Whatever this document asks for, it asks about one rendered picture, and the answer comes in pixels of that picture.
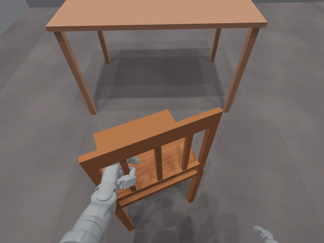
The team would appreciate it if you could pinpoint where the table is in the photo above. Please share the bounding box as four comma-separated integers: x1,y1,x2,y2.
45,0,268,114

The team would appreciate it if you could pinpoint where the right robot hand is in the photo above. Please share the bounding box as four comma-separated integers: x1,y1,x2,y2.
253,226,278,243

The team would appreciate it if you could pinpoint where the left robot forearm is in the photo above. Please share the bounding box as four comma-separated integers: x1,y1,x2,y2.
59,182,117,243

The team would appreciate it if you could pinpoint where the chair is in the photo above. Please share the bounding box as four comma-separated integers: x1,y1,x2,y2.
78,107,223,231

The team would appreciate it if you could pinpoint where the left robot hand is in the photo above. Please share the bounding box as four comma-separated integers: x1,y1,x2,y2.
101,156,140,190

